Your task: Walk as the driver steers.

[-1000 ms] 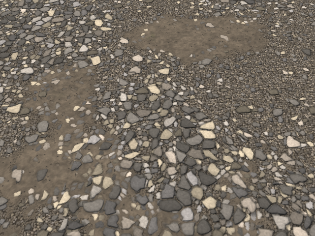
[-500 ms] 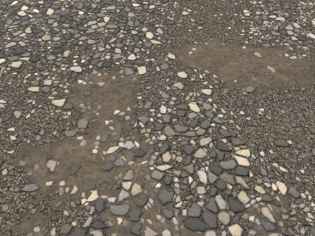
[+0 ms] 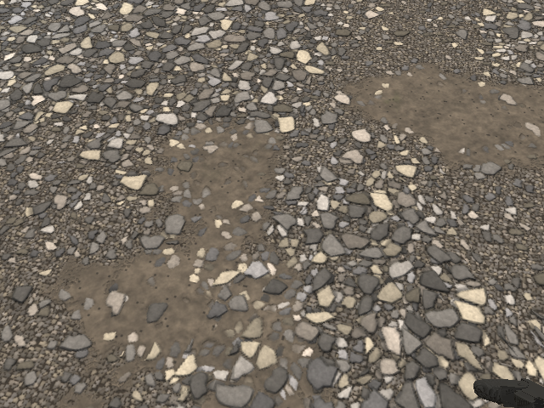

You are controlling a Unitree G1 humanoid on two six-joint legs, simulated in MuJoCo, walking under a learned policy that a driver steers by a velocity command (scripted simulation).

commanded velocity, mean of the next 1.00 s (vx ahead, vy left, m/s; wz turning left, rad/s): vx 0.03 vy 0.00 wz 0.01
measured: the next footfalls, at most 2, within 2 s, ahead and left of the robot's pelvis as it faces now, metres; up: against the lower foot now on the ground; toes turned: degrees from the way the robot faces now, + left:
right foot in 0.30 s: +0.11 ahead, -0.13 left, +0.00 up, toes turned +0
right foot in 1.78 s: +0.29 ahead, -0.14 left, +0.00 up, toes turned -12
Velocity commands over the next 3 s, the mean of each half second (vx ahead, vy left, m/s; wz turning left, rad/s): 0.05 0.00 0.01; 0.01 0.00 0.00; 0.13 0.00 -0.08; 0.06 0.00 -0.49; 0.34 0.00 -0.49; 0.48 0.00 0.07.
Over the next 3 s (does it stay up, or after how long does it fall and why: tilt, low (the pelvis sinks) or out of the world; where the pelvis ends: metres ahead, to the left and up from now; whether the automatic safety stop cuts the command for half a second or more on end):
stays up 0.52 -0.28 0.02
